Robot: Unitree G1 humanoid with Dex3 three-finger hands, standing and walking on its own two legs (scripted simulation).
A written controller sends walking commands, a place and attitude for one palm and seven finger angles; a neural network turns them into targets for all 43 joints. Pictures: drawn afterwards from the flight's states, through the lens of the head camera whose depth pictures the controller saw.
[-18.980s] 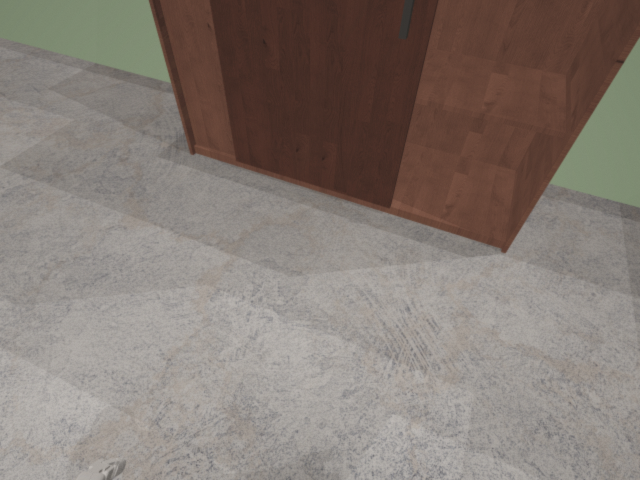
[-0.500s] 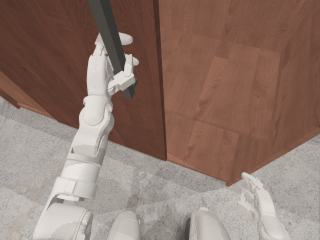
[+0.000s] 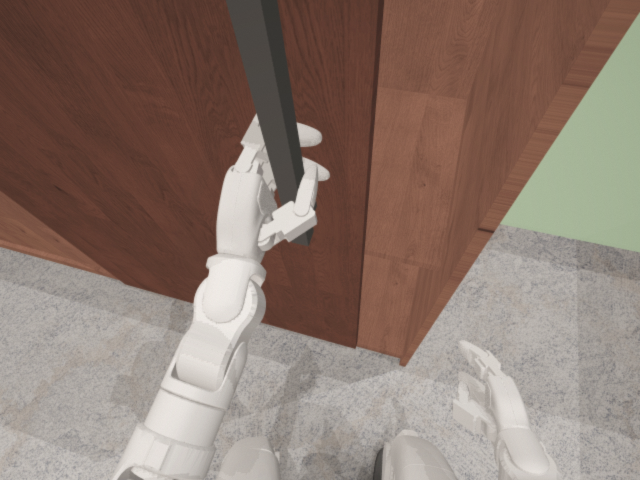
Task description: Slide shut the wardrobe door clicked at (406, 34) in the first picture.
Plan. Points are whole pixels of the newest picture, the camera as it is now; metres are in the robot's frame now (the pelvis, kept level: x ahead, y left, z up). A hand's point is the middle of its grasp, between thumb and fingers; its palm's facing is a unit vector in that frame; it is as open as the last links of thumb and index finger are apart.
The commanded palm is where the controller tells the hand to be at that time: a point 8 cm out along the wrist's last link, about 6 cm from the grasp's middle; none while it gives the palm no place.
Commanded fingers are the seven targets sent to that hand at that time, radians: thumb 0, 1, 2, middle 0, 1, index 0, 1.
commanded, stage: step sideways, sliding the door along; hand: left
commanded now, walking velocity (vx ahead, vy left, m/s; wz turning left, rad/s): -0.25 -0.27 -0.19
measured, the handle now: (291, 138) +0.40 +0.09 +0.18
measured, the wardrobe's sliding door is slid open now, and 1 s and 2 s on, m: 0.13 0.00 0.00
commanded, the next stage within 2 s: stop walking and hold the door there in 0.78 s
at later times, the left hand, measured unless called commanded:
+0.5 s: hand (449, 239) +0.33 -0.06 +0.14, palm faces +0.00 -1.00 -0.08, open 6.2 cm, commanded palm +0.30 -0.08 +0.14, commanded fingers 0.00 0.90 0.90 -0.45 -1.40 -0.45 -1.40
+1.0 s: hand (447, 233) +0.34 -0.06 +0.14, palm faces +0.30 -0.92 -0.26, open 6.6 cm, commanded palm +0.30 -0.03 +0.14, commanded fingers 0.00 0.90 0.90 -0.45 -1.40 -0.45 -1.40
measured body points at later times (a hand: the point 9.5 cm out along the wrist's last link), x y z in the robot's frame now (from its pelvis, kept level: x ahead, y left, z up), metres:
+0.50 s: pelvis -0.07 -0.14 +0.01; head -0.01 -0.16 +0.45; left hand +0.32 -0.01 +0.15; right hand +0.07 -0.40 -0.11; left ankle -0.05 +0.05 -0.72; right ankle -0.05 -0.24 -0.70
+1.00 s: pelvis -0.08 -0.30 -0.01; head +0.00 -0.32 +0.44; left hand +0.32 -0.02 +0.15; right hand +0.09 -0.53 -0.12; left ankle -0.08 -0.07 -0.72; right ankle -0.03 -0.44 -0.73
